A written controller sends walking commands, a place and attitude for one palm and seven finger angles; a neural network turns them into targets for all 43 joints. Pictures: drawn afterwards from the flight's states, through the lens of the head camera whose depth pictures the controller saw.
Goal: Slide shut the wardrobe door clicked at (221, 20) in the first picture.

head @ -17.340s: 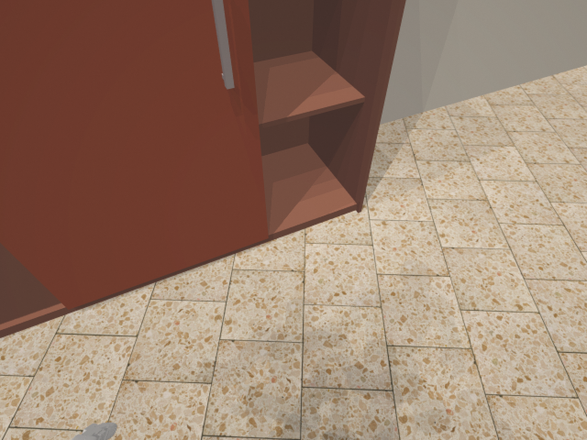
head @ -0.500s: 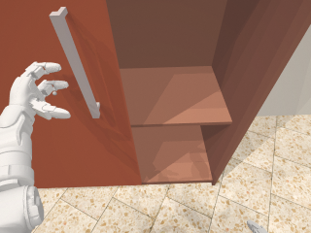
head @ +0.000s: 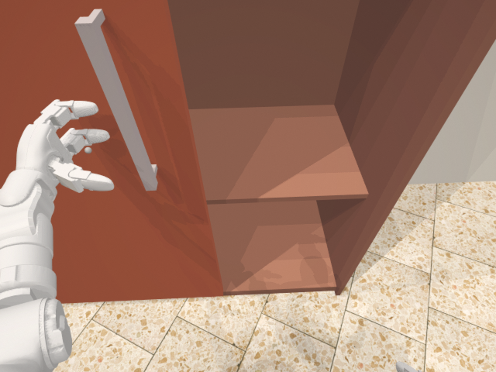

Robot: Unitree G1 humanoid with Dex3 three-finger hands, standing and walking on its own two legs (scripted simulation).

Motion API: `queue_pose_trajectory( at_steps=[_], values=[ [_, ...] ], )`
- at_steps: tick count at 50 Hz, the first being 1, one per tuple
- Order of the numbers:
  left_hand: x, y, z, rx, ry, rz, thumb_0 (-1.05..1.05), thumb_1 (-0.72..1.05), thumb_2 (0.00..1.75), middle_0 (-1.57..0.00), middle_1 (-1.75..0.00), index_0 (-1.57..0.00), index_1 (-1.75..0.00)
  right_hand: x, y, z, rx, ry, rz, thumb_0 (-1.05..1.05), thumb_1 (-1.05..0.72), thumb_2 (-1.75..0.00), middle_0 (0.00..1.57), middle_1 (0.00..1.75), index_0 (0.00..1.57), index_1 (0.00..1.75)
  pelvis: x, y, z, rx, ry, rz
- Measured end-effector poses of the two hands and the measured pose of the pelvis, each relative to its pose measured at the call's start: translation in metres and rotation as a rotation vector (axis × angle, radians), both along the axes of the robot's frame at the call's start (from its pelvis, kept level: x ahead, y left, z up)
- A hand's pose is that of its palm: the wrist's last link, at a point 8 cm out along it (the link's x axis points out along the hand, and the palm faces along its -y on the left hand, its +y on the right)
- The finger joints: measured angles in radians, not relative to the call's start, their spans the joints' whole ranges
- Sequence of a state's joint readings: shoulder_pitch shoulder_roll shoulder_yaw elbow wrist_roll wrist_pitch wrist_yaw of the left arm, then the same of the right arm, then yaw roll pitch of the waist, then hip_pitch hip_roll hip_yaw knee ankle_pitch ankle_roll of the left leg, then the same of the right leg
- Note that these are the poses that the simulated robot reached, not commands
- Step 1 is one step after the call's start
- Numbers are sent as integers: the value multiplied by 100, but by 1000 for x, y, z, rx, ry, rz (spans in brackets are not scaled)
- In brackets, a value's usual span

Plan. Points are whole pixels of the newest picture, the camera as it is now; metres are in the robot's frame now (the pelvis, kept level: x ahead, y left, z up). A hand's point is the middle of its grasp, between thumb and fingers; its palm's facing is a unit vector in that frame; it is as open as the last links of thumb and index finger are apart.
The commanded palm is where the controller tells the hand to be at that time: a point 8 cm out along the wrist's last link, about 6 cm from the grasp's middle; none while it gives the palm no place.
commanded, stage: move the hooked fingers beside the handle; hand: left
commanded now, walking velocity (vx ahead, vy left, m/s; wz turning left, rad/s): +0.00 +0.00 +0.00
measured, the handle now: (129, 116) +0.47 +0.19 +0.18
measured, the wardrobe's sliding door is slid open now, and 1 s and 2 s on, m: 0.45 0.45 0.45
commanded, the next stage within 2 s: feel for the door with the fingertips in 0.42 s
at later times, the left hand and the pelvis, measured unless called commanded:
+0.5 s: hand (82, 151) +0.41 +0.25 +0.16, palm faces +0.05 -1.00 -0.04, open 14.0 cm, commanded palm +0.38 +0.31 +0.16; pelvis -0.01 +0.00 +0.00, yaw +1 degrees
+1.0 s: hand (118, 146) +0.42 +0.20 +0.16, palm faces +0.05 -1.00 -0.04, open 14.0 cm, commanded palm +0.39 +0.26 +0.16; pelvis +0.00 +0.00 +0.00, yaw +0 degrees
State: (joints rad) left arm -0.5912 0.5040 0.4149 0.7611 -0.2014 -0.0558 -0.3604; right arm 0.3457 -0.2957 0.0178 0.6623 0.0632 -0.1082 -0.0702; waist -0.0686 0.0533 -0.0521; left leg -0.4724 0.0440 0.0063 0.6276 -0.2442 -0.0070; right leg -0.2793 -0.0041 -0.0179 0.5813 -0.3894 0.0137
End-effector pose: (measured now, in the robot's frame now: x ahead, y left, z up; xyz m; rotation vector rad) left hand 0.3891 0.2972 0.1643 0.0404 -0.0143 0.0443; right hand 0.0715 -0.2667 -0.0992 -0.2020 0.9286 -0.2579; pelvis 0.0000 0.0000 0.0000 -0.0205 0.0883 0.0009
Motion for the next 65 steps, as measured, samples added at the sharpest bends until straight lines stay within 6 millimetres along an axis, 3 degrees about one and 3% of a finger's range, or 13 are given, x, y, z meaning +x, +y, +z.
queue_pose_trajectory(
  at_steps=[13, 28, 36, 47, 55, 65],
  values=[
    [-5, 8, 6, -3, 9, 17, -1, -50, 30, -30, -120, -30, -120, 20, 6, 4, 4, -59, 40, 1, -91, -90, 20, 30, 20, 30, -4, -1, -1, -3, -6, 10],
    [0, 6, 3, -2, -4, -1, -1, -50, 30, -30, -120, -30, -120, -6, -3, 0, -19, 12, 7, 1, -91, -90, 20, 30, 20, 30, -7, 0, -1, -5, 1, 8],
    [1, -11, 0, -6, 3, -18, -1, -50, 30, -30, -120, -30, -120, -8, 1, -2, 2, 9, -2, 1, -91, -90, 20, 30, 20, 30, -5, 1, -1, -3, -5, 4],
    [5, -46, 0, -18, -5, -9, -1, -50, 30, -30, -120, -30, -120, 14, 11, -1, 39, -55, 23, 1, -91, -90, 20, 30, 20, 30, -5, -2, 0, 5, -19, -2],
    [3, -38, 7, -4, -11, 23, -1, -50, 30, -30, -120, -31, -120, 21, 5, 1, 41, -75, 26, 1, -91, -90, 20, 30, 20, 30, -2, -8, 1, 8, -26, -3],
    [6, -26, 6, -5, 13, 12, -1, -50, 30, -30, -120, -30, -120, 10, -11, -3, 5, -12, 24, 1, -91, -90, 20, 30, 20, 30, -3, -11, 0, 3, -16, 15]
  ],
)
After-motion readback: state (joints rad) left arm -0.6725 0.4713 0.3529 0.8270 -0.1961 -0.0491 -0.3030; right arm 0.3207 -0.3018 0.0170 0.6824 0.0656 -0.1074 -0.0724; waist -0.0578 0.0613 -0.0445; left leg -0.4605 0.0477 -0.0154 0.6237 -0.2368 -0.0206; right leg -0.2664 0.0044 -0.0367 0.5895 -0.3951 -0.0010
